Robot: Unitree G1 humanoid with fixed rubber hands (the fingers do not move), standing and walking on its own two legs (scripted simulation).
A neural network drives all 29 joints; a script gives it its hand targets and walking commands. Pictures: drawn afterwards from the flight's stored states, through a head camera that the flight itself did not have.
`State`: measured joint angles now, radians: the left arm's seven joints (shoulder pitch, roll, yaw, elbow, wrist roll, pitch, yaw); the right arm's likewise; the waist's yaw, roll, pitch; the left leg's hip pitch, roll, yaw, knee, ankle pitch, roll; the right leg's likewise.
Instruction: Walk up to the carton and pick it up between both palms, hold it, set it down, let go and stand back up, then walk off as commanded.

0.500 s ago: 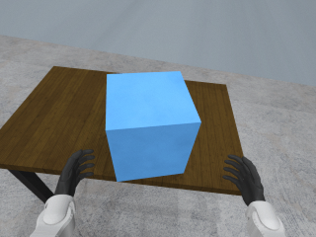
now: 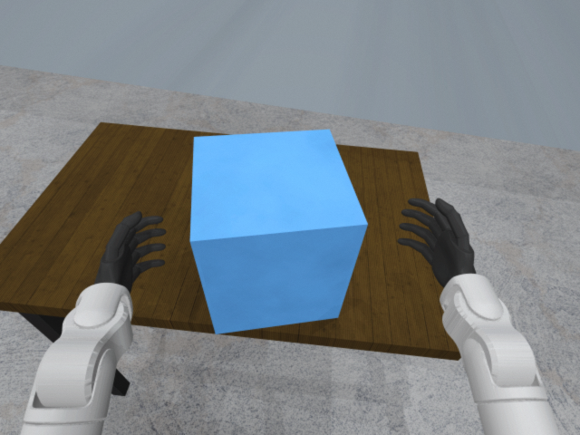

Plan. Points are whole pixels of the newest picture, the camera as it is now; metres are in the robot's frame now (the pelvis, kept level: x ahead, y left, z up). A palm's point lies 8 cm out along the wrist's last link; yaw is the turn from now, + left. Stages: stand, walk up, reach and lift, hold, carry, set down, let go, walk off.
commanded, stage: reach and lift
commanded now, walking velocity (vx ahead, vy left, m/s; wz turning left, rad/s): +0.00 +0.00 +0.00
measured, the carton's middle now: (271, 234) +0.41 +0.05 +0.03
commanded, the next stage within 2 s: none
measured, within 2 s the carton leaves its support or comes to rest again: neither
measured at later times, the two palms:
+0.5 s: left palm (124, 211) +0.34 +0.23 +0.14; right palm (443, 194) +0.38 -0.17 +0.17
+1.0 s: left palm (143, 182) +0.39 +0.22 +0.15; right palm (434, 167) +0.43 -0.17 +0.17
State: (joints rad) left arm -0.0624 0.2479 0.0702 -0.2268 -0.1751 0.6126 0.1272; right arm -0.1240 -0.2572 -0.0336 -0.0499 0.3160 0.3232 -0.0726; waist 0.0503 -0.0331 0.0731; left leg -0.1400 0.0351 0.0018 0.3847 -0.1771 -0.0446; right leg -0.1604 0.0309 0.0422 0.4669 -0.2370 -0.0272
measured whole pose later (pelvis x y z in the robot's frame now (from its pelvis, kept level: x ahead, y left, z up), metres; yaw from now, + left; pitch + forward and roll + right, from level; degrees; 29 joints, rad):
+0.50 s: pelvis +0.00 +0.00 +0.00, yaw +0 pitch -4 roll +1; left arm -0.45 0.25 0.15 0.05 -0.18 0.72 0.12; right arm -0.53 -0.31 -0.03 0.24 0.37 0.42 -0.08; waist 0.05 -0.03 0.07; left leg -0.14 0.04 0.00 0.38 -0.18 -0.05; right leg -0.16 0.03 0.04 0.47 -0.24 -0.03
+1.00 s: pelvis +0.00 +0.00 +0.00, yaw +0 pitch -3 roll +1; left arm -0.72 0.25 0.15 0.46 -0.18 0.59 0.13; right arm -0.81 -0.32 -0.03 0.62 0.38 0.38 -0.08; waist 0.05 -0.03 0.07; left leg -0.16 0.04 0.00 0.38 -0.18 -0.05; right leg -0.18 0.03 0.04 0.47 -0.24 -0.03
